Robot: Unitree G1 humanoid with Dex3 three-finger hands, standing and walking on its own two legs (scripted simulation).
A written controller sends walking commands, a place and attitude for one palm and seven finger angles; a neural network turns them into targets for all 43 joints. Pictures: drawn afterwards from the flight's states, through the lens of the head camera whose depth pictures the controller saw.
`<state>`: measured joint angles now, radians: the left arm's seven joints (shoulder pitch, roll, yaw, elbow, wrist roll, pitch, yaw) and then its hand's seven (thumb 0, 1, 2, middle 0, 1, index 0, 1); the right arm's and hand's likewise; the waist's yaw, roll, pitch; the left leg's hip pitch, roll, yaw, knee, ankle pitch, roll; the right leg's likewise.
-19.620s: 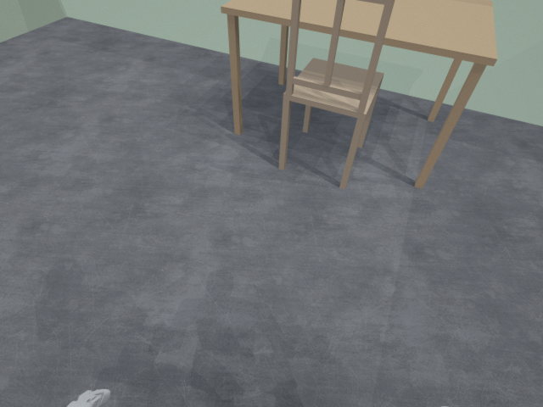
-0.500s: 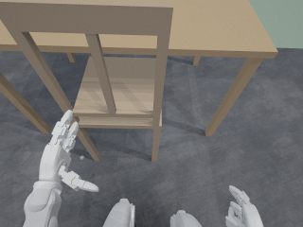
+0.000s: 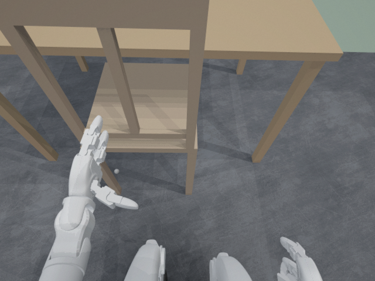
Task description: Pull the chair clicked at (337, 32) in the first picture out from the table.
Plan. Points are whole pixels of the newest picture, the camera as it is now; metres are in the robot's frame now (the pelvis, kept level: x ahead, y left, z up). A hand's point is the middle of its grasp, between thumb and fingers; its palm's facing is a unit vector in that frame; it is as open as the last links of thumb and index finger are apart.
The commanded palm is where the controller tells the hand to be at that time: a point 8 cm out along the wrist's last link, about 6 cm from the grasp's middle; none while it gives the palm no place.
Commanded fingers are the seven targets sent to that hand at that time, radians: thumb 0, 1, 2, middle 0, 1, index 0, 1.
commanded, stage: aim the fingers beside a spindle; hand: left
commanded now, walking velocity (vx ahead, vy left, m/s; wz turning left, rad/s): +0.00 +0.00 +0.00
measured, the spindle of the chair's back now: (123, 91) +0.53 +0.17 +0.06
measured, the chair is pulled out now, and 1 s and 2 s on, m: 0.00 0.00 0.00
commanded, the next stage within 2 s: none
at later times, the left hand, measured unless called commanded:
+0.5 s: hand (131, 158) +0.37 +0.14 +0.02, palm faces -0.01 -1.00 -0.03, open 16.9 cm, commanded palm +0.34 +0.20 +0.02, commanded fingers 0.00 -0.50 0.30 -0.06 -0.08 -0.06 -0.08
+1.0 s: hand (127, 158) +0.37 +0.15 +0.01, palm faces +0.03 -1.00 -0.03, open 16.9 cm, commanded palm +0.35 +0.20 +0.01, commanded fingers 0.00 -0.50 0.30 -0.06 -0.08 -0.06 -0.08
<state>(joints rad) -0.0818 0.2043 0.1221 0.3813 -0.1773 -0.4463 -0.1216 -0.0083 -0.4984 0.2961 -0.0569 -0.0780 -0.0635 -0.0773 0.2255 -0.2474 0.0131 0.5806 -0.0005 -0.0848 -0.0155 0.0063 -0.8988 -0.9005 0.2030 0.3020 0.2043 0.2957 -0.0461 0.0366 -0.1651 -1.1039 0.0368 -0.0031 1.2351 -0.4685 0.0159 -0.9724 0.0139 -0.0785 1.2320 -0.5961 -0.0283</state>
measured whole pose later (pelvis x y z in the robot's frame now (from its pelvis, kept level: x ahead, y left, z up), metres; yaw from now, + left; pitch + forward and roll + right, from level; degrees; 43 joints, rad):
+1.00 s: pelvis +0.00 +0.00 -0.01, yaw -1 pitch +22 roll -2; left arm -0.25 0.20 0.16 0.55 -0.14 -0.47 -0.07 -0.01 -0.50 0.30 -0.06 -0.08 -0.07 -0.08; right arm 0.22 -0.24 0.00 0.57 -0.01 -0.01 0.00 0.00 -0.90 -0.90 0.20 0.30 0.20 0.30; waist -0.07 0.03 -0.18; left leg -1.19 0.05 0.01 1.29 -0.49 0.01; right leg -1.07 0.02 -0.06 1.30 -0.61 -0.03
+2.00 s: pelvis +0.00 +0.00 -0.01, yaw -1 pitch +22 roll -2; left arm -0.21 0.20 0.14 0.55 -0.18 -0.46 -0.11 -0.01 -0.50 0.30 -0.06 -0.08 -0.06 -0.08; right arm 0.23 -0.24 0.01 0.58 0.00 0.00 0.00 0.00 -0.90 -0.90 0.20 0.30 0.20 0.30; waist -0.06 0.03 -0.17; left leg -1.18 0.04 0.01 1.28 -0.49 0.02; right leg -1.05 0.02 -0.06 1.27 -0.61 -0.02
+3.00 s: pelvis +0.00 +0.00 -0.01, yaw +0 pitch +22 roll -2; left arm -0.20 0.20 0.11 0.52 -0.17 -0.48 -0.10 -0.01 -0.50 0.30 -0.05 -0.08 -0.06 -0.08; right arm 0.23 -0.24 0.00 0.58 0.00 0.00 0.00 0.00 -0.90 -0.90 0.20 0.30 0.20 0.30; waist -0.05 0.04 -0.17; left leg -1.17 0.04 0.00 1.28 -0.49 0.01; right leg -1.04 0.02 -0.07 1.28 -0.61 -0.03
